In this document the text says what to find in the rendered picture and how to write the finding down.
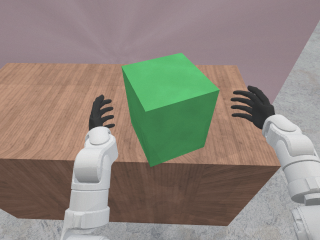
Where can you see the robot right upper arm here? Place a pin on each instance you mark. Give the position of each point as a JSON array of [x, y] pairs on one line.
[[307, 222]]

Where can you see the robot left forearm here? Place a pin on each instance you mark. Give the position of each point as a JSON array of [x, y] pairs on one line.
[[88, 207]]

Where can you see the robot right forearm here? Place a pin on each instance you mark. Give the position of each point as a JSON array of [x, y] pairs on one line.
[[298, 159]]

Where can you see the pedestal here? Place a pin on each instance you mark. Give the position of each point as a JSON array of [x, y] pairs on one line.
[[44, 118]]

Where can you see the carton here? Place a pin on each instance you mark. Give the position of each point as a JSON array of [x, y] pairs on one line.
[[171, 105]]

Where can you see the right robot hand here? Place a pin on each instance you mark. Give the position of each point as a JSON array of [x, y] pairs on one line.
[[258, 106]]

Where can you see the left robot hand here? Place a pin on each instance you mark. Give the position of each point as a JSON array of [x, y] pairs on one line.
[[96, 119]]

